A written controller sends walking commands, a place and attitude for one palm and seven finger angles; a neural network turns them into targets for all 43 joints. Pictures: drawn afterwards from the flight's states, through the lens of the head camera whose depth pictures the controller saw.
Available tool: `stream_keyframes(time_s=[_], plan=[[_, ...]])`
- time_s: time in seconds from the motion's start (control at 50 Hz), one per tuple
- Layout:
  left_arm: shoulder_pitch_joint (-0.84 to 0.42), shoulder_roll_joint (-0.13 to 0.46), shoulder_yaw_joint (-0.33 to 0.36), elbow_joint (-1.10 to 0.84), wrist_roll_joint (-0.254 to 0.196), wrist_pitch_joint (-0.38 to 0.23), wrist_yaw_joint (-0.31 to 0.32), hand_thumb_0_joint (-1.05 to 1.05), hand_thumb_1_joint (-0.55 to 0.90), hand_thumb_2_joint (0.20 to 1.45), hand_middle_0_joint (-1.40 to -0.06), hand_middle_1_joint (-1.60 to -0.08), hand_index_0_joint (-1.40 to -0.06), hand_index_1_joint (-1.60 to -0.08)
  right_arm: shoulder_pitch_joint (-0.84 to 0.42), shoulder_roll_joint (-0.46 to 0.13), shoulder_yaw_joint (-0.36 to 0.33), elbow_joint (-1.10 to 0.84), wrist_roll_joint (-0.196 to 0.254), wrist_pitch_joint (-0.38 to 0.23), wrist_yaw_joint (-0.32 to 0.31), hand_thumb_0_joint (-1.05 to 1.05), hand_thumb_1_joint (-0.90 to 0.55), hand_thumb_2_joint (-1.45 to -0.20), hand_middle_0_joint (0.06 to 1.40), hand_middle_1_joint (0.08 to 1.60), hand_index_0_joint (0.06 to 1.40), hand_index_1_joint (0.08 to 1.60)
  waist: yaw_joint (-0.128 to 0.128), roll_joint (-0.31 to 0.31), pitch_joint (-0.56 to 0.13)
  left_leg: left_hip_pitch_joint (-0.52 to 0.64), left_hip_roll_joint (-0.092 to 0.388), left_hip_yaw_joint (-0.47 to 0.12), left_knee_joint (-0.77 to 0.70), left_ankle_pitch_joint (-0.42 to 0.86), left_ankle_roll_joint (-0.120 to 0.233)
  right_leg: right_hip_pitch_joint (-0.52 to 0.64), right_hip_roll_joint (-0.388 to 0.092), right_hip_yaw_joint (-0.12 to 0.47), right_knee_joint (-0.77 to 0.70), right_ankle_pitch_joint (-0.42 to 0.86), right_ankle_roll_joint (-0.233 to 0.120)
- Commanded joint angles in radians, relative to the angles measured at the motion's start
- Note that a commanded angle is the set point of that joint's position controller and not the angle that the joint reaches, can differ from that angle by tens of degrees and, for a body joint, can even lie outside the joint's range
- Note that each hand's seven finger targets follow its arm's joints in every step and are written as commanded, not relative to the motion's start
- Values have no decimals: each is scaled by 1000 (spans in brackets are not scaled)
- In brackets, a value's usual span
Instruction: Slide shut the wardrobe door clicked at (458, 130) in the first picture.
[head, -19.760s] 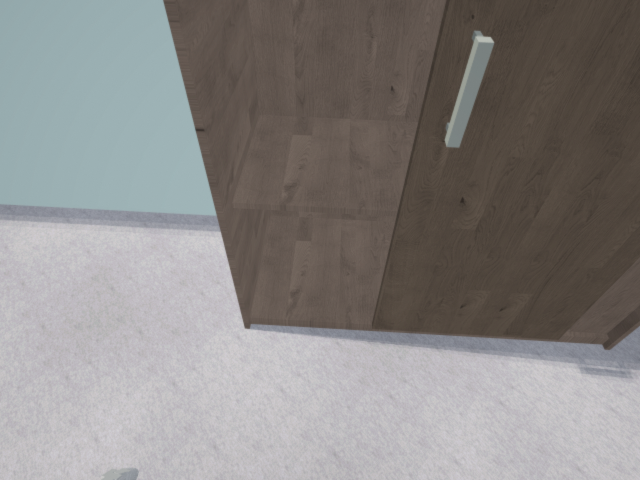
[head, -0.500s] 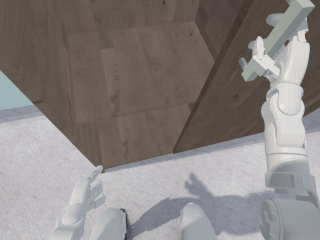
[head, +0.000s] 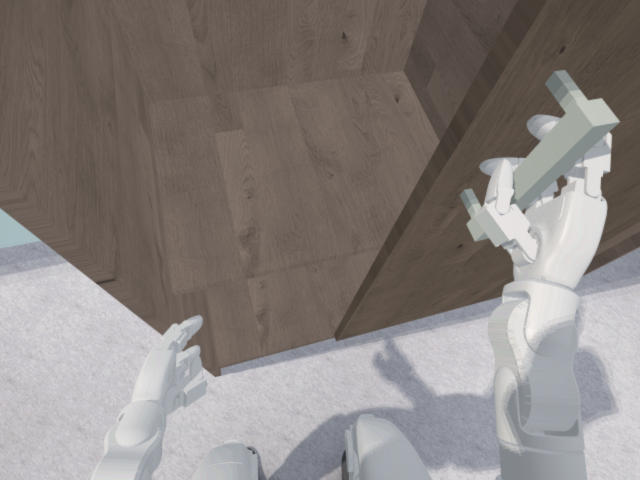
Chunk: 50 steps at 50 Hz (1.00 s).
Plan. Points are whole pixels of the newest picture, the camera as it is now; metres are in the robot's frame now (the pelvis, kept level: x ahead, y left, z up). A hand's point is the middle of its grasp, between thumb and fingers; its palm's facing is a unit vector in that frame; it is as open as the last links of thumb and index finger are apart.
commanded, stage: step sideways, sliding the door along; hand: right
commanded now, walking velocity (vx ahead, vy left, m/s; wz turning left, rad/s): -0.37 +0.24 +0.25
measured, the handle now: (514, 168) +0.38 -0.20 +0.16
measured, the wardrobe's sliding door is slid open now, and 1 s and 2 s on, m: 0.34 0.15 0.00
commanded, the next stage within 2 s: stop walking and hold the door there in 1.80 s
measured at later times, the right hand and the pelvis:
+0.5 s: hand (406, 230) +0.32 -0.08 +0.16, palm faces +0.23 +0.97 +0.01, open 6.9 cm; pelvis +0.00 +0.07 +0.01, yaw +8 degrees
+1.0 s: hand (290, 253) +0.30 +0.02 +0.16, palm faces +0.36 +0.93 +0.04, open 7.4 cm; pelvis -0.06 +0.22 -0.01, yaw +11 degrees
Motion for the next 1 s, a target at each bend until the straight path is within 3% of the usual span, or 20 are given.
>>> stream_keyframes(time_s=[0.0, 0.02, 0.04, 0.06, 0.16, 0.42, 0.52, 0.58, 0.64, 0.68, 0.7, 0.72, 0.76, 0.8, 0.84, 0.86, 0.88, 0.9, 0.92, 0.98], plan=[[-27, 53, 51, -152, 7, -56, 9, 0, 900, 900, -200, -300, -200, -300, -283, 50, 462, -534, -27, -202, 149, 0, -900, -900, 450, 1400, 450, 1400, 178, 192, -663, 154, 74, -111, 222, 956, 21, 446, -123, -3, -467, 804, -55], [-38, 91, 73, -176, 13, -63, -6, 0, 900, 900, -200, -300, -200, -300, -261, 39, 476, -575, -18, -218, 158, 0, -900, -900, 450, 1400, 450, 1400, 159, 2, -697, -149, 9, -31, 411, 267, -23, 710, -338, 155, -389, 1365, -150], [-15, 95, 79, -187, 9, -58, -26, 0, 900, 900, -200, -300, -200, -300, -204, 106, 519, -495, -29, -232, 177, 0, -900, -900, 450, 1400, 450, 1400, 145, -17, -727, -244, -14, -74, 608, -265, -20, 719, -449, 204, -344, 1561, -239], [14, 121, 90, -177, 10, -44, -32, 0, 900, 900, -200, -300, -200, -300, -239, 74, 487, -431, -50, -223, 183, 0, -900, -900, 450, 1400, 450, 1400, 163, 41, -696, -347, -41, -107, 769, -326, -20, 723, -483, 132, -345, 1511, -265], [20, 108, 45, -190, 30, -32, -13, 0, 900, 900, -200, -300, -200, -300, -190, 10, 429, -474, -67, -170, 156, 0, -900, -900, 450, 1400, 450, 1400, 173, -148, -451, -596, -4, -47, 989, -290, -41, 593, -434, -40, -419, 1202, -190], [35, 125, 33, -248, 30, -44, 33, 0, 900, 900, -200, -300, -200, -300, -226, -60, 332, -436, -49, -140, 127, 0, -900, -900, 450, 1400, 450, 1400, 179, -246, -415, -696, 57, -19, 1026, -259, -63, 628, -495, -114, -498, 1039, -180], [32, 114, 45, -231, 26, -38, 38, 0, 900, 900, -200, -300, -200, -300, -253, -101, 249, -358, -37, -135, 112, 0, -900, -900, 450, 1400, 450, 1400, 176, -297, -383, -462, 49, 35, 699, -218, -53, 510, -457, -205, -442, 964, -129], [28, 53, 42, -222, 4, -45, 18, 0, 900, 900, -200, -300, -200, -300, -265, -145, 172, -295, -36, -119, 106, 0, -900, -900, 450, 1400, 450, 1400, 168, -155, -459, -83, -32, 92, 239, 26, -59, 363, -336, -202, -188, 823, -76], [58, -3, 41, -154, -9, -75, 10, 0, 900, 900, -200, -300, -200, -300, -261, -240, 59, -265, -40, -117, 122, 0, -900, -900, 450, 1400, 450, 1400, 163, 52, -477, 149, -6, 56, -149, 505, -88, 236, -160, -120, 55, 279, 9], [6, -5, 38, -137, 22, -89, 11, 0, 900, 900, -200, -300, -200, -300, -264, -415, -76, -343, -38, -132, 114, 0, -900, -900, 450, 1400, 450, 1400, 130, 328, -370, 69, 200, -275, -157, 979, 26, -67, -20, -61, 520, -223, 34], [45, 51, 66, -117, 32, -80, 9, 0, 900, 900, -200, -300, -200, -300, -272, -443, -136, -341, -19, -126, 114, 0, -900, -900, 450, 1400, 450, 1400, 105, 579, -489, -34, 284, -556, -224, 755, 115, -51, 58, 73, 709, -261, 53], [9, 106, 93, -96, 41, -62, 3, 0, 900, 900, -200, -300, -200, -300, -314, -487, -181, -351, 6, -120, 115, 0, -900, -900, 450, 1400, 450, 1400, 99, 616, -538, -62, 262, -583, -257, 402, 115, -18, 64, 157, 767, -158, 53], [-20, 34, 33, -121, -3, -54, -20, 0, 900, 900, -200, -300, -200, -300, -228, -283, -64, -407, 23, -144, 130, 0, -900, -900, 450, 1400, 450, 1400, 127, 389, -494, 115, 180, -360, -81, 372, 147, -93, 35, 121, 510, -75, 53], [10, 74, 59, -117, -19, -21, -21, 0, 900, 900, -200, -300, -200, -300, -158, -272, -77, -398, 26, -162, 119, 0, -900, -900, 450, 1400, 450, 1400, 138, 396, -536, 162, 191, -285, 13, 561, 131, -6, 11, 103, -15, -104, 20], [53, 99, 80, -101, -19, 9, -4, 0, 900, 900, -200, -300, -200, -300, -135, -291, -58, -374, 15, -168, 126, 0, -900, -900, 450, 1400, 450, 1400, 161, 289, -549, 35, 127, -196, 71, 385, 87, 217, 6, 24, -451, 132, 3], [44, 120, 98, -108, 2, 10, 7, 0, 900, 900, -200, -300, -200, -300, -195, -287, -29, -411, 11, -183, 135, 0, -900, -900, 450, 1400, 450, 1400, 174, 67, -531, -194, 50, -131, 224, 112, 41, 404, -134, 102, -537, 270, -46], [23, 152, 112, -125, 32, -6, 7, 0, 900, 900, -200, -300, -200, -300, -245, -236, 13, -426, 4, -196, 142, 0, -900, -900, 450, 1400, 450, 1400, 162, -291, -499, -426, -69, -44, 481, -260, -39, 459, -448, 468, -599, 460, -163], [28, 141, 95, -110, 54, -34, 4, 0, 900, 900, -200, -300, -200, -300, -250, -222, 29, -370, -15, -203, 147, 0, -900, -900, 450, 1400, 450, 1400, 163, -214, -522, -410, -72, -128, 670, -217, -45, 422, -504, 510, -580, 547, -195], [19, 124, 74, -91, 81, -53, -6, 0, 900, 900, -200, -300, -200, -300, -391, -278, -7, -489, -22, -224, 159, 0, -900, -900, 450, 1400, 450, 1400, 173, -338, -482, -455, -55, -210, 722, -228, -45, 408, -490, 551, -593, 600, -104], [59, 157, 103, -99, 39, -48, -26, 0, 900, 900, -200, -300, -200, -300, -251, -215, 24, -330, -33, -204, 140, 0, -900, -900, 450, 1400, 450, 1400, 151, -153, -409, -425, -95, -111, 775, -137, -37, 433, -343, 157, -462, 838, -114]])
